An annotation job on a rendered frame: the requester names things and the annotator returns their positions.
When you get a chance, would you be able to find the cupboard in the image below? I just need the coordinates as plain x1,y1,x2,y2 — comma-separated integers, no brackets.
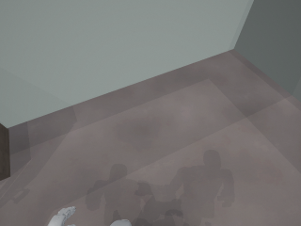
0,123,10,181

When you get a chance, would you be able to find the robot left hand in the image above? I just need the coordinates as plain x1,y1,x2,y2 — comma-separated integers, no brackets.
47,206,76,226

